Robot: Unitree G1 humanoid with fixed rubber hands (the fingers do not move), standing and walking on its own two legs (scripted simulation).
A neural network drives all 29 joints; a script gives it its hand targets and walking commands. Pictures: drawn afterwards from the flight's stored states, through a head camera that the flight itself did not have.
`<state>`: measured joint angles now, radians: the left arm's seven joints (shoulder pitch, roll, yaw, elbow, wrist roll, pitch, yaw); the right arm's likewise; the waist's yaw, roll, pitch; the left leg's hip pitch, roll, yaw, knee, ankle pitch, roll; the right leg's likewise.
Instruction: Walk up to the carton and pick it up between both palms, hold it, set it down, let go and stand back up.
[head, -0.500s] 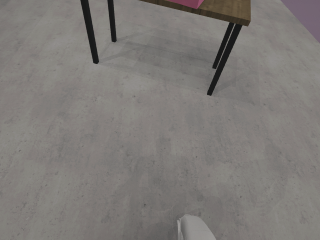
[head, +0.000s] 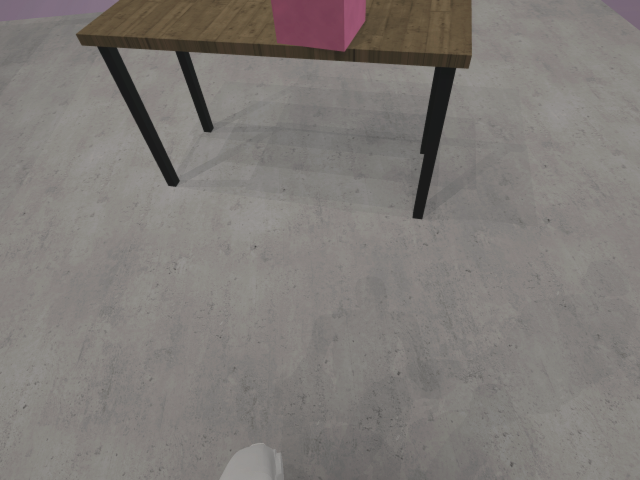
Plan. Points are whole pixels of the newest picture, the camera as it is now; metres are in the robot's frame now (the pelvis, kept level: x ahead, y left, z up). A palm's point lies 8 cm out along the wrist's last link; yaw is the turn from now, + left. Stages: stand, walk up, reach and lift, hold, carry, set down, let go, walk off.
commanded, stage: walk up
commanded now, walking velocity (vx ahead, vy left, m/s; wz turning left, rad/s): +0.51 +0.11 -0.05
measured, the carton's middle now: out of the picture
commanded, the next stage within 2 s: none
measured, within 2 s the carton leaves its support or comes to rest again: neither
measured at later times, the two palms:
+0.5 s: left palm (160, 430) +0.21 +0.27 -0.16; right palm (446, 348) +0.31 -0.18 -0.13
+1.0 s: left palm (230, 263) +0.49 +0.18 -0.12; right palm (479, 268) +0.47 -0.29 -0.16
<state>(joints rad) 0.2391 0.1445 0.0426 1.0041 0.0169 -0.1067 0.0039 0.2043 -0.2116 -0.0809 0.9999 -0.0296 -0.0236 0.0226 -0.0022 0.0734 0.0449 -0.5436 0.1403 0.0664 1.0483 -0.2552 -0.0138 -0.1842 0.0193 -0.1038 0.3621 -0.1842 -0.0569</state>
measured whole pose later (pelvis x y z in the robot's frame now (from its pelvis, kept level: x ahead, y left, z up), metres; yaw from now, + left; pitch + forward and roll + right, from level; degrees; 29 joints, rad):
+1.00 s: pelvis +0.46 -0.05 +0.00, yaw -1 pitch +1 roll +0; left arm 0.28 0.13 0.05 1.03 0.02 -0.08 0.00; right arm 0.26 -0.22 -0.08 1.04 -0.03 -0.02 0.03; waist -0.01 0.07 0.03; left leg -0.52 0.13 0.08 1.05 -0.25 -0.02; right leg -0.19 -0.05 -0.12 0.39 -0.21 -0.01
